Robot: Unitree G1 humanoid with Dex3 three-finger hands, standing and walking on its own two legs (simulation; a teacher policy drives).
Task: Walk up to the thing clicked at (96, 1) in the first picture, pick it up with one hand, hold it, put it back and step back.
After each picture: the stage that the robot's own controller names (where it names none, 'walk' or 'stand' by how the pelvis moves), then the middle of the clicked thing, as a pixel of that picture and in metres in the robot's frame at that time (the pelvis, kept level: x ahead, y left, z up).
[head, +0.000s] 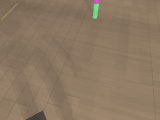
stand; (95, 9) +2.03 -0.28 -0.65
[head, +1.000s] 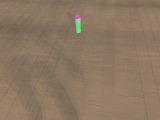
walk; (78, 24) +1.91 +0.11 -0.63
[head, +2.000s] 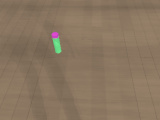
walk; (56, 43) +1.28 +0.32 -0.65
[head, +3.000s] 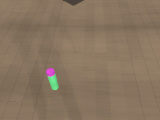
walk; (52, 79) +0.83 +0.29 -0.65
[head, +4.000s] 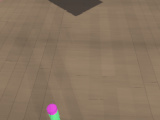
walk; (54, 115) +0.49 +0.22 -0.65
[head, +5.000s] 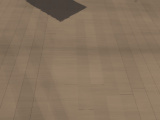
stand; out of the picture +0.40 +0.21 -0.65
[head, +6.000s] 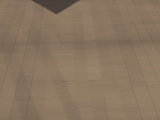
walk; out of the picture +0.34 +0.27 -0.64
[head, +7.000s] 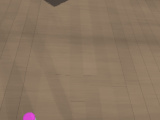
stand; out of the picture +0.37 +0.25 -0.62
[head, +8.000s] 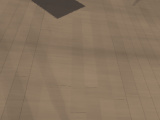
stand; out of the picture +0.35 +0.21 -0.64
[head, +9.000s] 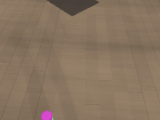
stand; out of the picture +0.42 +0.22 -0.63
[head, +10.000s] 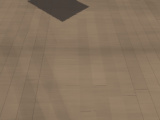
stand; out of the picture +0.37 +0.22 -0.66
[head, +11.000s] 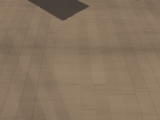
stand; out of the picture +0.39 +0.22 -0.66
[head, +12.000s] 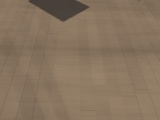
stand; out of the picture +0.38 +0.22 -0.66
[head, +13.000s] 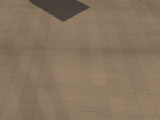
stand; out of the picture +0.37 +0.22 -0.66
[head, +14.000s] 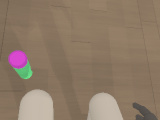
go down; (22, 66) +0.44 +0.24 -0.34
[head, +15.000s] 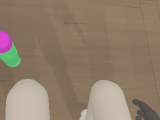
go down; (7, 51) +0.45 +0.27 -0.26
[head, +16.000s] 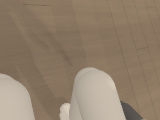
close in; out of the picture +0.42 +0.31 -0.16
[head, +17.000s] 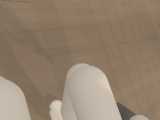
close; out of the picture +0.42 +0.32 -0.15
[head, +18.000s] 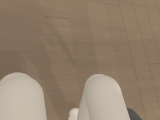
lift; out of the picture +0.35 +0.28 -0.08
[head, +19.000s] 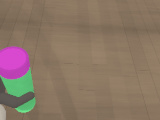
lift; (19, 85) +0.31 +0.18 +0.06
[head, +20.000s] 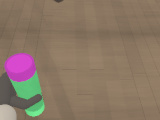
hold; (28, 89) +0.32 +0.16 +0.03
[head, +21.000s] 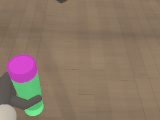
hold; (29, 89) +0.32 +0.16 +0.02
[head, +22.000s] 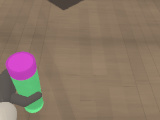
crouch; (28, 87) +0.32 +0.17 +0.04
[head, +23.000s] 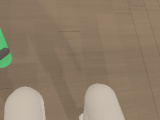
crouch; out of the picture +0.44 +0.24 -0.05
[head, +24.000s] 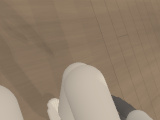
lower; out of the picture +0.41 +0.33 -0.16
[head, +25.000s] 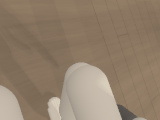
lower; out of the picture +0.43 +0.32 -0.15
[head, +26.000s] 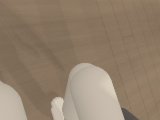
lower; out of the picture +0.41 +0.33 -0.15
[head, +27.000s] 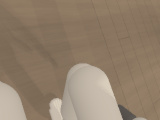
lower; out of the picture +0.41 +0.30 -0.16
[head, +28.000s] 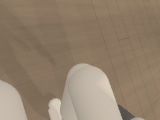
loosen; out of the picture +0.41 +0.30 -0.16
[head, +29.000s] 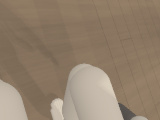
withdraw; out of the picture +0.41 +0.33 -0.16
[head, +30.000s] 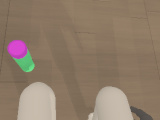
walk; (23, 58) +0.46 +0.26 -0.30
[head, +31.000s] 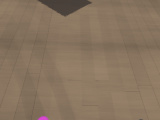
stand; out of the picture +0.40 +0.20 -0.59
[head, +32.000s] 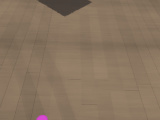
stand; out of the picture +0.41 +0.21 -0.60
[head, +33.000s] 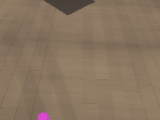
stand; out of the picture +0.41 +0.21 -0.60
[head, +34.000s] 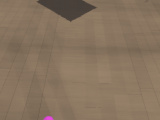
stand; out of the picture +0.42 +0.21 -0.65
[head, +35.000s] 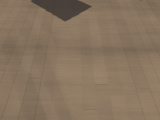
stand; out of the picture +0.39 +0.22 -0.66
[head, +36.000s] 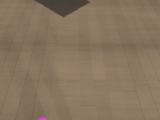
walk; out of the picture +0.39 +0.23 -0.66
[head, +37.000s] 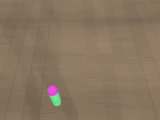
walk; (54, 96) +0.53 +0.21 -0.64
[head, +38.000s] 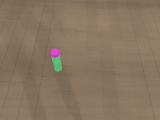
walk; (56, 60) +0.83 +0.19 -0.63
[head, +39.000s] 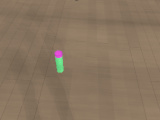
stand; (59, 62) +1.03 +0.20 -0.64
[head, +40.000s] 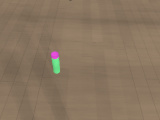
stand; (55, 63) +1.03 +0.21 -0.66
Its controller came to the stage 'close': yes
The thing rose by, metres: 0.68
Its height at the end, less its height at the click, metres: +0.00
